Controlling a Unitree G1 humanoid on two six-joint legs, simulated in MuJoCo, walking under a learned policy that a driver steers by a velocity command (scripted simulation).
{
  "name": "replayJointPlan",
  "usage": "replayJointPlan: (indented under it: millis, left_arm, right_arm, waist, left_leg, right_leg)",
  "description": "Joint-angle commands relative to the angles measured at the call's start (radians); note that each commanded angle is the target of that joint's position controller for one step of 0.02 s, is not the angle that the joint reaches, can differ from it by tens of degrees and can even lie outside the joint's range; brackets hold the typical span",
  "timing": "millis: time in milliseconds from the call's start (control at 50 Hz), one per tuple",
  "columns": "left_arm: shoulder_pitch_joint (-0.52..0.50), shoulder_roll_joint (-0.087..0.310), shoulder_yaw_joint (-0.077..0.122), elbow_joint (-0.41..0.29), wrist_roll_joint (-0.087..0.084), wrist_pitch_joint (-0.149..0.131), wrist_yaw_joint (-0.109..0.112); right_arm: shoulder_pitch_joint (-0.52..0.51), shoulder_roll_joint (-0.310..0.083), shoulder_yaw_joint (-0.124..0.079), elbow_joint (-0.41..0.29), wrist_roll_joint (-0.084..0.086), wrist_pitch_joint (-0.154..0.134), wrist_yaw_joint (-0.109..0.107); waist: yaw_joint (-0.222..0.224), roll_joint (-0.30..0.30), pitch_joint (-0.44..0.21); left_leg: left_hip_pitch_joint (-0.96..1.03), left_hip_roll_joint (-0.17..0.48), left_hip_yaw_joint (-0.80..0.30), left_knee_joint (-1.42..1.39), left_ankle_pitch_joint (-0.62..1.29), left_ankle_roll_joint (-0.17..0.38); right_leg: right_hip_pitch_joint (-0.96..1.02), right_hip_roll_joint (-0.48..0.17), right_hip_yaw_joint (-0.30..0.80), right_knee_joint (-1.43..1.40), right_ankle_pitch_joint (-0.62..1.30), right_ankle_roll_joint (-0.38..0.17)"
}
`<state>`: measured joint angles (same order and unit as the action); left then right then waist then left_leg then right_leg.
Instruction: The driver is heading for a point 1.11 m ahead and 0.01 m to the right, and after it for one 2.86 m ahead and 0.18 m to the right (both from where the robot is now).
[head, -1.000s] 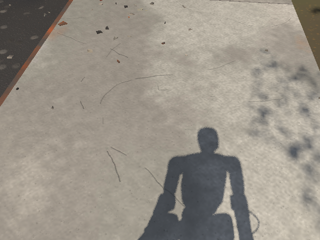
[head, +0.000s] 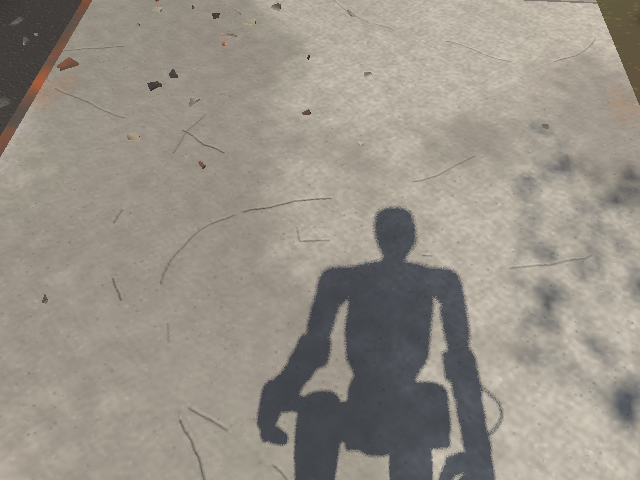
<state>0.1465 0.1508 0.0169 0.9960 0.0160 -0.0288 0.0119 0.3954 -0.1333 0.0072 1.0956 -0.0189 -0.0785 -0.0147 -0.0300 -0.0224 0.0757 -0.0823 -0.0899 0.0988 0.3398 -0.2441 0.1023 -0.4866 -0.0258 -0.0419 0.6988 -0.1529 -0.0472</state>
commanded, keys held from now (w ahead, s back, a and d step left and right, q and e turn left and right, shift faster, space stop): no key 1.00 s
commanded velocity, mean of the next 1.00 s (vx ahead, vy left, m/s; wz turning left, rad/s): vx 0.03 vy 0.00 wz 0.00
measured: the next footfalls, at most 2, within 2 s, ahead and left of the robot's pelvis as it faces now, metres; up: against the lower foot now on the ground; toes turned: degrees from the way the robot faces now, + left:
right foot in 0.06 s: +0.14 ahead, -0.10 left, +0.00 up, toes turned -2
right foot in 1.38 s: +0.26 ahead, -0.15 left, +0.00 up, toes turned -3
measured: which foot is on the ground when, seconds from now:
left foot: down 0.00-1.00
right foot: up 0.00-0.04, down 0.06-1.00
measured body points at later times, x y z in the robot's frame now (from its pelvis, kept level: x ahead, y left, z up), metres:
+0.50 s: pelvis +0.06 -0.02 +0.00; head +0.07 -0.02 +0.45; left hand +0.05 +0.19 -0.17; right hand +0.03 -0.23 -0.17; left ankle -0.03 +0.06 -0.74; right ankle +0.10 -0.10 -0.74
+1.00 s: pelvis +0.06 -0.02 +0.00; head +0.06 -0.02 +0.45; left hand +0.02 +0.18 -0.17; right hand -0.01 -0.21 -0.16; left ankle -0.03 +0.06 -0.74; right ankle +0.10 -0.10 -0.74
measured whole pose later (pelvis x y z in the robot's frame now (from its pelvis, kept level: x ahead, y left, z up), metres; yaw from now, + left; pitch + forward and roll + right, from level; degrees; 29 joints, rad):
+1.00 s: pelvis +0.06 -0.02 +0.00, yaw +1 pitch -2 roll -1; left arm 0.32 0.10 -0.01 1.18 0.00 -0.01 0.04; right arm 0.41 -0.09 0.03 1.18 -0.01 -0.02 -0.05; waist 0.01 0.01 0.03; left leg -0.01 -0.03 0.05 0.38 -0.34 0.05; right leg -0.23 0.05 -0.08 0.41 -0.16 -0.07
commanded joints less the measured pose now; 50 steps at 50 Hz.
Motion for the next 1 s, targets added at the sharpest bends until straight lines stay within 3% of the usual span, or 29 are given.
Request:
replayJointPlan:
  millis: [20, 60, 80, 100, 120, 140, 180, 200, 240, 300, 600, 1000]
  left_arm:
    - [0.081, 0.053, 0.007, 0.003, -0.001, -0.005, 0.013]
    - [0.138, 0.056, 0.005, 0.029, 0.002, -0.021, 0.022]
    - [0.206, 0.117, 0.018, 0.046, 0.008, -0.033, 0.027]
    - [0.208, 0.134, 0.015, 0.055, 0.003, -0.031, 0.028]
    - [0.204, 0.077, 0.003, 0.057, -0.006, -0.022, 0.024]
    - [0.171, 0.057, -0.004, 0.054, -0.003, -0.016, 0.021]
    - [0.089, 0.068, -0.001, 0.039, 0.0, -0.002, 0.023]
    - [0.099, 0.063, 0.0, 0.047, -0.006, 0.001, 0.026]
    - [0.136, 0.056, 0.003, 0.069, -0.016, -0.001, 0.029]
    - [0.161, 0.049, 0.003, 0.09, -0.015, -0.006, 0.026]
    - [0.216, 0.031, -0.009, 0.158, -0.011, 0.014, 0.03]
    - [0.248, 0.012, -0.019, 0.188, -0.013, 0.018, 0.028]
  right_arm:
    - [0.045, -0.106, -0.01, -0.014, -0.002, 0.003, -0.012]
    - [0.046, -0.102, -0.007, -0.008, 0.002, 0.007, -0.017]
    - [0.084, -0.095, -0.005, -0.014, 0.001, 0.004, -0.019]
    - [0.222, -0.018, 0.009, 0.018, 0.021, 0.014, -0.02]
    - [0.205, -0.04, 0.003, 0.04, 0.02, 0.035, -0.029]
    - [0.158, -0.067, -0.007, 0.032, 0.012, 0.048, -0.031]
    - [0.112, -0.059, -0.005, 0.031, 0.0, 0.061, -0.023]
    - [0.096, -0.054, -0.003, 0.034, -0.001, 0.063, -0.02]
    - [0.088, -0.045, 0.001, 0.042, 0.003, 0.058, -0.024]
    - [0.074, -0.053, 0.001, 0.048, 0.008, 0.051, -0.033]
    - [0.07, -0.035, 0.012, 0.075, 0.008, 0.061, -0.039]
    - [0.125, -0.007, 0.02, 0.086, 0.007, 0.054, -0.039]
  waist:
    - [0.03, 0.108, -0.042]
    - [0.057, 0.054, -0.041]
    - [0.048, 0.0, -0.101]
    - [-0.014, -0.11, -0.157]
    - [0.021, -0.108, -0.154]
    - [0.012, -0.103, -0.108]
    - [-0.01, -0.067, -0.028]
    - [-0.001, -0.033, 0.003]
    - [0.012, 0.013, -0.013]
    - [0.022, 0.026, -0.045]
    - [0.034, 0.036, 0.02]
    - [0.041, 0.038, 0.04]
  left_leg:
    - [-0.04, 0.289, -0.136, 0.028, 0.739, 0.084]
    - [-0.069, 0.261, -0.144, 0.104, 0.587, 0.037]
    - [-0.12, 0.223, -0.129, 0.164, 0.397, 0.005]
    - [-0.187, 0.153, -0.094, 0.191, 0.012, -0.023]
    - [-0.163, 0.109, -0.068, 0.197, -0.179, -0.035]
    - [-0.135, 0.105, -0.078, 0.163, -0.182, -0.038]
    - [-0.085, 0.122, -0.107, 0.053, -0.075, -0.041]
    - [-0.084, 0.134, -0.121, 0.032, -0.031, -0.04]
    - [-0.066, 0.163, -0.137, 0.014, 0.064, -0.037]
    - [-0.054, 0.175, -0.138, 0.005, 0.113, -0.039]
    - [-0.074, 0.191, -0.145, -0.034, 0.065, -0.037]
    - [-0.102, 0.195, -0.152, -0.052, 0.048, -0.033]
  right_leg:
    - [0.171, 0.022, -0.014, -0.096, -0.024, -0.015]
    - [0.316, -0.011, 0.03, -0.306, 0.163, -0.028]
    - [0.451, -0.119, 0.127, -0.277, 0.459, -0.041]
    - [0.538, -0.24, 0.226, -0.231, 0.716, -0.147]
    - [0.472, -0.277, 0.284, -0.266, 0.628, -0.202]
    - [0.392, -0.252, 0.294, -0.311, 0.475, -0.183]
    - [0.278, -0.158, 0.218, -0.345, 0.202, -0.103]
    - [0.259, -0.115, 0.176, -0.347, 0.148, -0.073]
    - [0.303, -0.082, 0.137, -0.317, 0.212, -0.052]
    - [0.363, -0.08, 0.129, -0.3, 0.286, -0.053]
    - [0.342, -0.065, 0.127, -0.341, 0.142, -0.034]
    - [0.33, -0.062, 0.126, -0.345, 0.083, -0.026]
